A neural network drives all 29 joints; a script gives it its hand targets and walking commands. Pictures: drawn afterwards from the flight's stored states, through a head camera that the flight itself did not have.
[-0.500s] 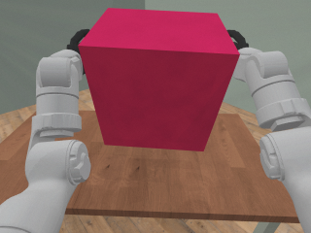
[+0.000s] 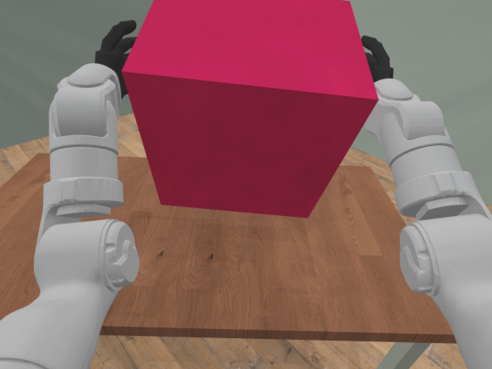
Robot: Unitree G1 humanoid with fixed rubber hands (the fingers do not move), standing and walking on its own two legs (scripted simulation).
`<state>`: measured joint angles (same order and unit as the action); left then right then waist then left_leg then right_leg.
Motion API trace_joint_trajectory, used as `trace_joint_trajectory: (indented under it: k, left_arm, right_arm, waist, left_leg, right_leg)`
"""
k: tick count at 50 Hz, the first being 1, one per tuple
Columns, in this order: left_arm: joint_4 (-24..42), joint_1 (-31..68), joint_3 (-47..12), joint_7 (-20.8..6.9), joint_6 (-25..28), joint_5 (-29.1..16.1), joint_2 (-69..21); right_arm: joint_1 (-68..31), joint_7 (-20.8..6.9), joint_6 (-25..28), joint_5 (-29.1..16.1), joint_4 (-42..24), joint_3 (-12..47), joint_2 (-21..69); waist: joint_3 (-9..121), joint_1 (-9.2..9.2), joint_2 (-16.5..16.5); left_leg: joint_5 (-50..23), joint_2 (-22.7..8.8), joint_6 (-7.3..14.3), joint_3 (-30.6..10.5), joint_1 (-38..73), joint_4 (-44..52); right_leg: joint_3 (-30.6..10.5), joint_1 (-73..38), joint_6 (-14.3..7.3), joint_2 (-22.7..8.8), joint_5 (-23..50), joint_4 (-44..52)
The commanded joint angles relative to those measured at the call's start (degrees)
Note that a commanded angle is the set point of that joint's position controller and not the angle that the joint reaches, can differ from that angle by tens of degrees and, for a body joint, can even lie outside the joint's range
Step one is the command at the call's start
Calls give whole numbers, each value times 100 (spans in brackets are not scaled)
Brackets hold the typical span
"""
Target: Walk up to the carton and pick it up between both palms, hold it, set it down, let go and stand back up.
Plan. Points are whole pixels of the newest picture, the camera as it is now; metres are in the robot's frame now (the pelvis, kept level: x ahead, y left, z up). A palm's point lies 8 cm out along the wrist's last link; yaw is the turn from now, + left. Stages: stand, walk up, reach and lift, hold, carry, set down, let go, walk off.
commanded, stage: set down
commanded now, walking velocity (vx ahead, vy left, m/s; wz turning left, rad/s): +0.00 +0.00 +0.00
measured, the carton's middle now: (245, 113) +0.43 -0.02 +0.28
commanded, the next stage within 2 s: none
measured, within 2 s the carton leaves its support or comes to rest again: neither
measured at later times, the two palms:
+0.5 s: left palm (118, 99) +0.40 +0.17 +0.31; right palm (368, 122) +0.36 -0.19 +0.29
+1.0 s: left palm (146, 136) +0.43 +0.15 +0.24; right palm (369, 158) +0.36 -0.21 +0.23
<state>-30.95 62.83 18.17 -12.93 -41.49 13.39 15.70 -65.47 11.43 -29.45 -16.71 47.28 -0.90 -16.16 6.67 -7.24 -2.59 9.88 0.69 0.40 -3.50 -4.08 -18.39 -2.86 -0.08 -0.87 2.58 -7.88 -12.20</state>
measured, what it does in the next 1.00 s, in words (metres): stands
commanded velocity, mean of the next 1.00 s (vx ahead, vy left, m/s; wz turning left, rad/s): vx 0.00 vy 0.00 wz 0.00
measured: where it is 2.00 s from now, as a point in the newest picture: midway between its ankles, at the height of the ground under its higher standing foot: outside the picture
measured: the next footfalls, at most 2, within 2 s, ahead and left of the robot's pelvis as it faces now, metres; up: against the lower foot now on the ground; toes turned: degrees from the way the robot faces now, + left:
none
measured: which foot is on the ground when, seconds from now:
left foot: down 0.00-1.00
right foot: down 0.00-1.00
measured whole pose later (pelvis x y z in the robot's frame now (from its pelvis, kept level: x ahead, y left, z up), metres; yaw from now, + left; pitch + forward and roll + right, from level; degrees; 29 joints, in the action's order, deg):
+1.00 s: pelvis +0.00 +0.01 +0.00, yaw -1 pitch -7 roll -1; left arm -32.0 53.3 22.1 -12.1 -29.5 16.9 9.5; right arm -46.7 11.3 -13.8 -4.2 36.7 -12.4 -5.1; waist -1.1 -9.6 -5.8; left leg 9.4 1.3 1.5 -0.6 -0.9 -17.1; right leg -1.6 -1.7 0.2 1.0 -8.7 -13.7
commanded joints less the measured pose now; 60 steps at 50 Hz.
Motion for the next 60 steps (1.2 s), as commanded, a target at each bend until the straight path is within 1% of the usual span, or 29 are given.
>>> trace_joint_trajectory:
  k: [1, 6, 8, 9, 11, 13, 15, 16, 18, 20, 21, 23, 24, 26, 27, 29, 32, 34, 38, 40, 42, 45, 46, 47, 49, 52, 54, 57, 60]
  left_arm:
    - [1378, 2978, -1458, -722, 358, -912, -3005]
    - [1737, 2817, -1643, -653, 460, -860, -3079]
    - [1841, 2807, -1670, -622, 555, -828, -3075]
    - [1771, 2738, -1627, -615, 573, -777, -3044]
    - [1590, 2661, -1480, -622, 603, -655, -2939]
    - [1387, 2706, -1339, -664, 610, -521, -2818]
    - [1010, 2681, -1142, -722, 583, -386, -2719]
    - [882, 2723, -1071, -756, 593, -350, -2690]
    - [567, 2847, -962, -808, 664, -320, -2666]
    - [94, 2798, -694, -857, 703, -135, -2621]
    - [-2, 2856, -635, -890, 736, -87, -2623]
    - [-27, 2842, -665, -925, 796, -104, -2675]
    - [-60, 2812, -673, -947, 827, -107, -2684]
    - [-203, 2733, -590, -994, 869, -10, -2704]
    - [-170, 2778, -620, -1012, 900, -14, -2739]
    - [-83, 2728, -758, -1015, 958, -59, -2848]
    - [179, 2579, -968, -948, 1067, -159, -3004]
    - [316, 2557, -1079, -886, 1144, -203, -3053]
    - [646, 2481, -1311, -733, 1260, -278, -3151]
    - [726, 2371, -1349, -648, 1302, -272, -3129]
    - [676, 2365, -1288, -613, 1335, -213, -3044]
    - [699, 2509, -1344, -550, 1437, -271, -3007]
    - [621, 2486, -1327, -544, 1462, -258, -2996]
    - [574, 2500, -1281, -544, 1491, -248, -2956]
    - [419, 2537, -1143, -559, 1539, -182, -2863]
    - [1, 2574, -845, -649, 1582, -25, -2708]
    - [-32, 2599, -888, -671, 1659, -45, -2751]
    - [-410, 2493, -721, -760, 1755, 32, -2670]
    - [-534, 2456, -722, -808, 1847, 63, -2725]
  right_arm:
    - [-3336, -795, 577, -665, -2362, 756, 2715]
    - [-3244, -717, 817, -411, -3186, 896, 2914]
    - [-3163, -709, 898, -320, -3381, 985, 3037]
    - [-3126, -719, 920, -276, -3399, 1013, 3051]
    - [-3010, -745, 923, -169, -3298, 1024, 3109]
    - [-2877, -789, 894, -58, -2989, 931, 3110]
    - [-2851, -824, 876, 67, -2705, 810, 3136]
    - [-2903, -837, 893, 124, -2655, 762, 3163]
    - [-3015, -848, 944, 260, -2533, 623, 3210]
    - [-2871, -879, 945, 438, -2125, 367, 3167]
    - [-2797, -891, 952, 527, -1963, 229, 3161]
    - [-2722, -889, 1032, 583, -1936, 163, 3169]
    - [-2622, -873, 1049, 626, -1881, 122, 3173]
    - [-2438, -859, 1070, 711, -1695, -9, 3112]
    - [-2427, -859, 1116, 733, -1706, -54, 3094]
    - [-2349, -860, 1228, 771, -1792, -108, 3041]
    - [-2312, -863, 1434, 755, -2140, 36, 3026]
    - [-2264, -881, 1539, 774, -2284, 97, 3014]
    - [-2220, -939, 1778, 745, -2609, 320, 3071]
    - [-2091, -973, 1839, 722, -2616, 432, 3071]
    - [-1986, -992, 1865, 771, -2534, 453, 3129]
    - [-2071, -999, 1968, 815, -2624, 540, 3299]
    - [-2025, -995, 1987, 846, -2590, 546, 3339]
    - [-2066, -988, 2010, 863, -2627, 590, 3401]
    - [-1980, -975, 1990, 931, -2486, 575, 3487]
    - [-1845, -962, 1952, 1134, -2176, 326, 3555]
    - [-1824, -944, 2032, 1214, -2207, 260, 3602]
    - [-1718, -891, 2068, 1402, -2124, 110, 3619]
    - [-1607, -849, 2138, 1543, -2080, -47, 3600]
  waist:
    - [2033, -174, 580]
    - [2210, -257, 513]
    - [2321, -233, 493]
    - [2267, -192, 448]
    - [2086, -125, 337]
    - [1779, -87, 292]
    - [1377, -20, 207]
    - [1313, -4, 115]
    - [1253, 7, 0]
    - [900, -1, -2]
    - [851, -52, -16]
    - [977, -116, 41]
    - [962, -194, 57]
    - [766, -293, 123]
    - [817, -328, 193]
    - [889, -423, 398]
    - [1235, -460, 520]
    - [1370, -479, 578]
    - [1744, -401, 661]
    - [1754, -352, 659]
    - [1648, -285, 592]
    - [1770, -203, 519]
    - [1774, -203, 479]
    - [1777, -141, 409]
    - [1670, -98, 334]
    - [1228, -111, 157]
    - [1304, -134, 203]
    - [1133, -207, 50]
    - [1077, -302, 104]
  left_leg:
    - [-2724, 98, -327, 357, 954, -169]
    - [-2584, 194, -311, 426, 986, -152]
    - [-2492, 221, -283, 462, 978, -150]
    - [-2398, 225, -251, 486, 936, -120]
    - [-2034, 240, -178, 528, 837, -8]
    - [-1550, 230, -133, 558, 680, 157]
    - [-1121, 225, -79, 586, 548, 288]
    - [-968, 224, -49, 609, 523, 324]
    - [-648, 238, 6, 634, 500, 369]
    - [-364, 218, 41, 666, 479, 442]
    - [-281, 198, 46, 674, 488, 470]
    - [-495, 168, 9, 676, 632, 438]
    - [-584, 171, -6, 678, 689, 420]
    - [-587, 165, -37, 671, 776, 443]
    - [-597, 152, -70, 663, 795, 454]
    - [-895, 113, -175, 648, 925, 397]
    - [-1649, 93, -304, 614, 1264, 187]
    - [-1897, 89, -360, 592, 1392, 105]
    - [-2414, 58, -436, 573, 1633, -54]
    - [-2632, 47, -447, 567, 1761, -114]
    - [-2403, 67, -392, 591, 1660, -57]
    - [-2196, 81, -321, 624, 1553, -30]
    - [-2111, 92, -289, 639, 1521, -17]
    - [-1997, 115, -239, 654, 1450, 3]
    - [-1715, 141, -160, 696, 1292, 98]
    - [-960, 167, -26, 763, 996, 333]
    - [-1035, 154, -48, 776, 1083, 319]
    - [-842, 195, 13, 821, 1028, 358]
    - [-842, 174, -26, 818, 1137, 381]
  right_leg:
    - [269, -847, -86, 112, 2078, -218]
    - [357, -1118, 65, 73, 2341, -307]
    - [375, -1165, 113, 50, 2424, -359]
    - [383, -1188, 127, 44, 2385, -366]
    - [386, -1187, 154, 14, 2178, -334]
    - [387, -1071, 152, -32, 1740, -293]
    - [383, -888, 149, -84, 1319, -199]
    - [386, -821, 153, -97, 1165, -166]
    - [388, -646, 147, -156, 854, -93]
    - [383, -425, 94, -184, 380, 16]
    - [406, -339, 69, -174, 193, 44]
    - [451, -396, 79, -143, 474, 16]
    - [471, -447, 105, -133, 656, 1]
    - [518, -398, 113, -103, 654, 30]
    - [547, -377, 99, -89, 622, 26]
    - [622, -373, 63, -30, 786, -7]
    - [715, -460, 60, 54, 1275, -94]
    - [749, -424, 66, 79, 1340, -118]
    - [792, -412, 72, 109, 1573, -206]
    - [796, -399, 81, 119, 1609, -207]
    - [784, -392, 106, 84, 1524, -194]
    - [768, -431, 150, 36, 1615, -247]
    - [757, -478, 170, 18, 1663, -252]
    - [737, -542, 193, -2, 1707, -263]
    - [702, -637, 236, -50, 1745, -287]
    - [684, -618, 286, -128, 1362, -198]
    - [710, -614, 282, -131, 1510, -225]
    - [722, -658, 344, -157, 1528, -173]
    - [781, -571, 336, -141, 1478, -134]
